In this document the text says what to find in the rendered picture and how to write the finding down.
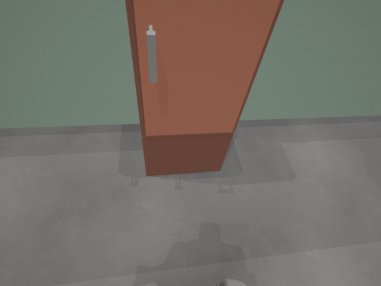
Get cupboard door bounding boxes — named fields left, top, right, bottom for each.
left=133, top=0, right=280, bottom=136

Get handle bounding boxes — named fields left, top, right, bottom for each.
left=146, top=25, right=157, bottom=83

